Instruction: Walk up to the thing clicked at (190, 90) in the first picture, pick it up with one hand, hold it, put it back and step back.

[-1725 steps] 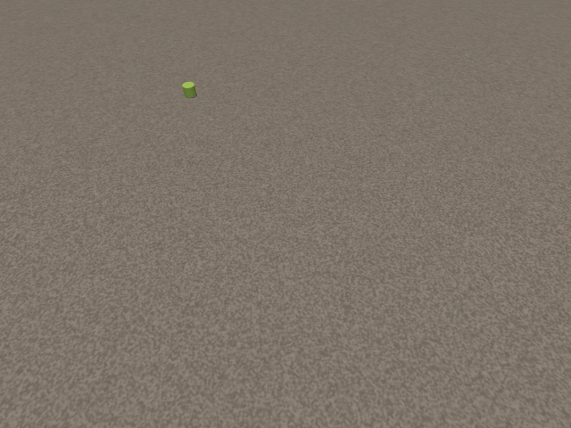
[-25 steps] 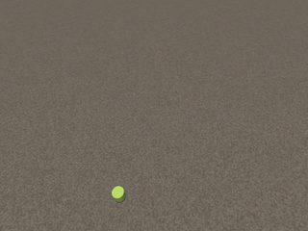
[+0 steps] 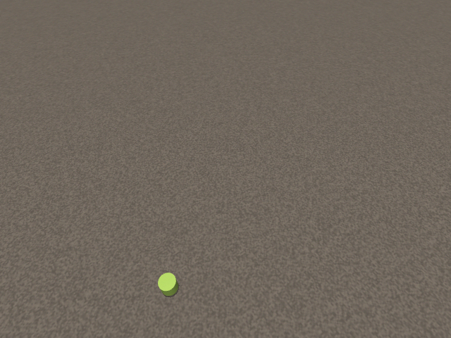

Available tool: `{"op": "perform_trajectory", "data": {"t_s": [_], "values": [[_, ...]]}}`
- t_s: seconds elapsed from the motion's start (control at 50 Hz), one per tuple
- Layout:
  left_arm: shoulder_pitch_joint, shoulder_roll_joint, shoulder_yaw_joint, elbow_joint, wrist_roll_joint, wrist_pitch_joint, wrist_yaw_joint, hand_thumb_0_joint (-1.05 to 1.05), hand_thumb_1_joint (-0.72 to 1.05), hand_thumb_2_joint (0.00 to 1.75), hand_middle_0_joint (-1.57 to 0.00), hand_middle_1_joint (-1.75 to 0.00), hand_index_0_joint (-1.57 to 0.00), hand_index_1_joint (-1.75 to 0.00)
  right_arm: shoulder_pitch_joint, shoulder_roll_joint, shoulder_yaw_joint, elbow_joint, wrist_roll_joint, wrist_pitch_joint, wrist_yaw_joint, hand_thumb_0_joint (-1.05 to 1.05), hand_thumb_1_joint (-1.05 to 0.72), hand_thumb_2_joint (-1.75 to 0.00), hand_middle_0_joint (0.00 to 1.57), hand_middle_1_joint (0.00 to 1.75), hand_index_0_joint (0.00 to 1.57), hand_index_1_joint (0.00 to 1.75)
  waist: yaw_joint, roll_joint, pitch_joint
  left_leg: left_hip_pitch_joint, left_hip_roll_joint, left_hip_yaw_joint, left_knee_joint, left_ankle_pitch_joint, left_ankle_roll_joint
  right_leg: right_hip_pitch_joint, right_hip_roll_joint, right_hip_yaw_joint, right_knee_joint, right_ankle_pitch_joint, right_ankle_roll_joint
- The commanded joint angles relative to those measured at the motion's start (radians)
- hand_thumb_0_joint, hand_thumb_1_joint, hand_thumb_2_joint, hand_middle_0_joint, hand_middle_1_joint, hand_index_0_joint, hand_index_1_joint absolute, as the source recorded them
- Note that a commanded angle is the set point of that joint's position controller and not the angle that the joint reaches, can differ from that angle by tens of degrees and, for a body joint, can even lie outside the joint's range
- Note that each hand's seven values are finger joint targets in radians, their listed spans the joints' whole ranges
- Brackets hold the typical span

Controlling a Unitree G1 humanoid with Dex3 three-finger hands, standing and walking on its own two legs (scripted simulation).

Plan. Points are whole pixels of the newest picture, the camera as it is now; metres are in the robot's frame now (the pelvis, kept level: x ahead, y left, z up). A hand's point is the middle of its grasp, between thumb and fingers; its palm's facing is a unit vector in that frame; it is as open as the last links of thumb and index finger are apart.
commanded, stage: stand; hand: left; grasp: from above
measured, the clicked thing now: (168, 284) +0.44 +0.27 -0.75
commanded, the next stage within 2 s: step back in 1.10 s
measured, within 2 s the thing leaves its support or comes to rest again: neither
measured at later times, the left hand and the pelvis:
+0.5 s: hand out of the picture +0.08 +0.25 -0.16, palm faces +0.00 -0.94 -0.34, open 7.4 cm; pelvis +0.00 +0.00 +0.00, yaw +0 degrees
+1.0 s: hand out of the picture +0.07 +0.25 -0.16, palm faces -0.01 -0.94 -0.33, open 7.4 cm; pelvis +0.00 +0.00 +0.00, yaw +0 degrees
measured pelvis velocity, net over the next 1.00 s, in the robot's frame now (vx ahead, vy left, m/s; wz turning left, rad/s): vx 0.00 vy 0.00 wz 0.00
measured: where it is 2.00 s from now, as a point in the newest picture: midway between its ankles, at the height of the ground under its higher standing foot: outside the picture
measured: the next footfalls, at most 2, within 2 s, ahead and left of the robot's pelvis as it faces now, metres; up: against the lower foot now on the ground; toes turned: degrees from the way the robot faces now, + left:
right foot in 1.82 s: -0.09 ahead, -0.08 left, +0.00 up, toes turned -2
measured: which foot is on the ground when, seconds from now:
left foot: down 0.00-1.00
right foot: down 0.00-1.00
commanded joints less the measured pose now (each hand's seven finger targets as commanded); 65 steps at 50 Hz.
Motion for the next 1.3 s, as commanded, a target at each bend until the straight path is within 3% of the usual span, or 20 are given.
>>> {"op": "perform_trajectory", "data": {"t_s": [0.0,0.08,0.14,0.28,0.36,0.5,0.82,0.96,1.06,1.08,1.1,1.14,1.2,1.22,1.24,1.26,1.28], "values": [[-0.021,0.205,0.037,-0.048,-0.007,-0.018,0.016,0.0,0.9,0.9,-0.2,-0.3,-0.2,-0.3,-0.016,-0.195,-0.03,-0.05,0.003,-0.025,-0.012,0.0,-0.9,-0.9,0.2,0.3,0.2,0.3,0.003,0.002,-0.084,-0.008,0.095,-0.058,-0.043,0.212,0.037,0.041,-0.098,0.076,-0.056,0.192,-0.021],[-0.03,0.21,0.039,-0.048,-0.006,-0.02,0.018,0.0,0.9,0.9,-0.2,-0.3,-0.2,-0.3,-0.035,-0.198,-0.032,-0.056,0.003,-0.026,-0.013,0.0,-0.9,-0.9,0.2,0.3,0.2,0.3,0.003,-0.02,-0.1,0.021,0.101,-0.059,-0.031,0.268,0.039,0.044,-0.103,0.072,-0.049,0.248,-0.02],[-0.04,0.215,0.038,-0.049,-0.006,-0.018,0.016,0.0,0.9,0.9,-0.2,-0.3,-0.2,-0.3,-0.031,-0.199,-0.032,-0.052,0.002,-0.023,-0.012,0.0,-0.9,-0.9,0.2,0.3,0.2,0.3,0.001,-0.014,-0.083,0.003,0.099,-0.057,-0.048,0.211,0.037,0.036,-0.101,0.072,-0.062,0.188,-0.022],[-0.049,0.214,0.036,-0.058,-0.006,-0.02,0.014,0.0,0.9,0.9,-0.2,-0.3,-0.2,-0.3,-0.051,-0.216,-0.034,-0.055,0.004,-0.028,-0.01,0.0,-0.9,-0.9,0.2,0.3,0.2,0.3,0.001,0.005,-0.107,0.017,0.106,-0.056,-0.045,0.252,0.038,0.052,-0.106,0.077,-0.058,0.222,-0.024],[-0.05,0.22,0.034,-0.056,-0.006,-0.018,0.012,0.0,0.9,0.9,-0.2,-0.3,-0.2,-0.3,-0.048,-0.209,-0.032,-0.052,0.002,-0.026,-0.008,0.0,-0.9,-0.9,0.2,0.3,0.2,0.3,-0.004,-0.003,-0.079,-0.004,0.101,-0.057,-0.068,0.171,0.038,0.026,-0.1,0.074,-0.072,0.133,-0.023],[-0.046,0.22,0.03,-0.062,-0.007,-0.02,0.008,0.0,0.9,0.9,-0.2,-0.3,-0.2,-0.3,-0.052,-0.22,-0.032,-0.05,0.003,-0.031,-0.005,0.0,-0.9,-0.9,0.2,0.3,0.2,0.3,0.0,0.006,-0.091,0.006,0.107,-0.061,-0.067,0.206,0.037,0.03,-0.103,0.077,-0.064,0.16,-0.026],[-0.03,0.234,0.024,-0.057,-0.009,-0.023,0.006,0.0,0.9,0.9,-0.2,-0.3,-0.2,-0.3,-0.037,-0.218,-0.031,-0.043,0.005,-0.025,0.003,0.0,-0.9,-0.9,0.2,0.3,0.2,0.3,-0.006,-0.017,-0.061,-0.025,0.098,-0.065,-0.08,0.118,0.036,0.006,-0.104,0.082,-0.083,0.078,-0.027],[-0.024,0.238,0.023,-0.06,-0.011,-0.024,0.004,0.0,0.9,0.9,-0.2,-0.3,-0.2,-0.3,-0.031,-0.222,-0.027,-0.045,0.007,-0.026,0.004,0.0,-0.9,-0.9,0.2,0.3,0.2,0.3,-0.007,-0.005,-0.079,-0.017,0.098,-0.066,-0.078,0.145,0.035,0.016,-0.106,0.081,-0.074,0.113,-0.028],[-0.023,0.244,0.024,-0.061,-0.011,-0.024,0.004,0.0,0.9,0.9,-0.2,-0.3,-0.2,-0.3,-0.039,-0.223,-0.025,-0.05,0.006,-0.027,0.002,0.0,-0.9,-0.9,0.2,0.3,0.2,0.3,-0.004,-0.009,-0.09,0.0,0.104,-0.064,-0.065,0.189,0.037,0.023,-0.108,0.079,-0.062,0.158,-0.032],[-0.02,0.32,0.066,-0.089,-0.03,-0.015,0.009,0.0,0.9,0.9,-0.2,-0.3,-0.2,-0.3,-0.076,-0.287,-0.051,-0.078,0.015,-0.009,0.008,0.0,-0.9,-0.9,0.2,0.3,0.2,0.3,-0.006,-0.02,0.001,-0.061,0.086,-0.072,0.047,0.348,0.062,-0.049,-0.098,0.097,0.016,0.354,-0.038],[-0.007,0.315,0.069,-0.101,-0.034,-0.013,0.014,0.0,0.9,0.9,-0.2,-0.3,-0.2,-0.3,-0.057,-0.266,-0.049,-0.091,0.024,-0.003,0.008,0.0,-0.9,-0.9,0.2,0.3,0.2,0.3,-0.009,-0.028,-0.04,-0.053,0.084,-0.052,0.089,0.398,0.064,-0.029,-0.104,0.091,0.044,0.423,-0.053],[0.005,0.31,0.072,-0.127,-0.035,-0.01,0.018,0.0,0.9,0.9,-0.2,-0.3,-0.2,-0.3,-0.047,-0.254,-0.052,-0.112,0.029,0.005,0.01,0.0,-0.9,-0.9,0.2,0.3,0.2,0.3,-0.01,-0.045,-0.096,-0.04,0.066,-0.029,0.157,0.401,0.067,-0.013,-0.119,0.099,0.064,0.493,-0.081],[-0.038,0.331,0.084,-0.179,-0.026,0.001,0.019,0.0,0.9,0.9,-0.2,-0.3,-0.2,-0.3,-0.032,-0.25,-0.063,-0.142,0.03,0.025,0.012,0.0,-0.9,-0.9,0.2,0.3,0.2,0.3,-0.02,-0.104,-0.137,-0.085,-0.003,0.014,0.296,0.209,0.054,-0.038,-0.204,0.175,0.047,0.472,-0.162],[-0.058,0.342,0.086,-0.201,-0.022,0.005,0.019,0.0,0.9,0.9,-0.2,-0.3,-0.2,-0.3,-0.013,-0.243,-0.065,-0.145,0.028,0.032,0.013,0.0,-0.9,-0.9,0.2,0.3,0.2,0.3,-0.02,-0.141,-0.144,-0.094,-0.033,0.026,0.368,0.077,0.051,-0.066,-0.25,0.214,0.043,0.47,-0.2],[-0.069,0.345,0.088,-0.22,-0.014,0.008,0.021,0.0,0.9,0.9,-0.2,-0.3,-0.2,-0.3,-0.011,-0.239,-0.07,-0.159,0.025,0.039,0.016,0.0,-0.9,-0.9,0.2,0.3,0.2,0.3,-0.02,-0.166,-0.133,-0.119,-0.058,0.02,0.443,-0.133,0.054,-0.096,-0.289,0.24,0.039,0.47,-0.236],[-0.088,0.351,0.09,-0.244,-0.003,0.01,0.02,0.0,0.9,0.9,-0.2,-0.3,-0.2,-0.3,0.017,-0.237,-0.073,-0.168,0.02,0.046,0.021,0.0,-0.9,-0.9,0.2,0.3,0.2,0.3,-0.026,-0.21,-0.136,-0.135,-0.061,0.002,0.506,-0.284,0.065,-0.118,-0.319,0.257,0.047,0.452,-0.262],[-0.111,0.357,0.093,-0.262,0.004,0.012,0.019,0.0,0.9,0.9,-0.2,-0.3,-0.2,-0.3,0.048,-0.238,-0.077,-0.176,0.017,0.049,0.026,0.0,-0.9,-0.9,0.2,0.3,0.2,0.3,-0.037,-0.219,-0.136,-0.126,-0.047,-0.015,0.522,-0.325,0.071,-0.158,-0.323,0.241,0.067,0.419,-0.266]]}}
